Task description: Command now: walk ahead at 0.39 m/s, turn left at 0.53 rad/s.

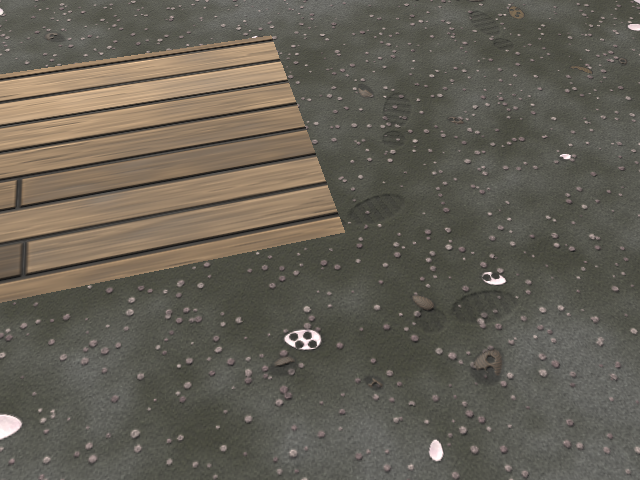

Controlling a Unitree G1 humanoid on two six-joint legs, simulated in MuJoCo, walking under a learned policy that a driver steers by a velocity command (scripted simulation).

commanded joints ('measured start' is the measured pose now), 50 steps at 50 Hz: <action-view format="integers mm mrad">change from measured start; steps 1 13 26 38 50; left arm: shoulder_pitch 99 -267 -257 -230 -389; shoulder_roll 14 12 69 91 13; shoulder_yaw -9 -58 -6 -4 -27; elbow -40 -242 -226 -149 -171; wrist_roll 30 59 48 6 10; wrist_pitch -27 4 50 57 -13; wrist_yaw -8 21 -20 -25 -74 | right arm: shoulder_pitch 354 63 135 274 325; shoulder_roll -290 -150 -142 -64 -112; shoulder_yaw -72 1 -32 -4 -12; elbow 73 -44 -91 -31 24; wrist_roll -35 4 10 -8 9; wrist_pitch -27 26 99 53 -8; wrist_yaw -32 -130 -130 -82 -105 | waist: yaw -156 -55 -99 -157 -164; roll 299 29 -176 -130 75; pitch -244 -122 -106 -69 15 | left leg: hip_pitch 991 -86 -256 394 345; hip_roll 158 -29 -73 -17 136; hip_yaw -175 -175 -155 -65 -171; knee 337 -38 887 40 -233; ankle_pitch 941 72 -766 -712 -416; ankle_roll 229 129 -152 32 105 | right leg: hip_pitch -804 -416 -195 -564 -663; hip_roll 70 135 -155 -38 81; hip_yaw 114 256 654 438 266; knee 976 -123 -699 -615 -315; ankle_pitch -188 821 522 119 764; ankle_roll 36 39 -273 -161 -37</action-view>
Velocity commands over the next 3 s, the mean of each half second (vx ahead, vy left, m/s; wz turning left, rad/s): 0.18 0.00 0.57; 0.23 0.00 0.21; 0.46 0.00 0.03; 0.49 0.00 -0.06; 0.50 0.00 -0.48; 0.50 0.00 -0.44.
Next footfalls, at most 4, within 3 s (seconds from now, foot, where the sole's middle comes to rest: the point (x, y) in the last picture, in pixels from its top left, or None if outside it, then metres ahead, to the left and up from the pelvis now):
0.40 right None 0.38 -0.09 -0.80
0.76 left None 0.23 0.10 -0.80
1.18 right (374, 423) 0.59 -0.04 -0.80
1.68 left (235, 327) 0.79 0.30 -0.80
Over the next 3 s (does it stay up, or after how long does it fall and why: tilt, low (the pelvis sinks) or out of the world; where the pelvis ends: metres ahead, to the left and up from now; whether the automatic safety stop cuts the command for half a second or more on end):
stays up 1.38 0.28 -0.01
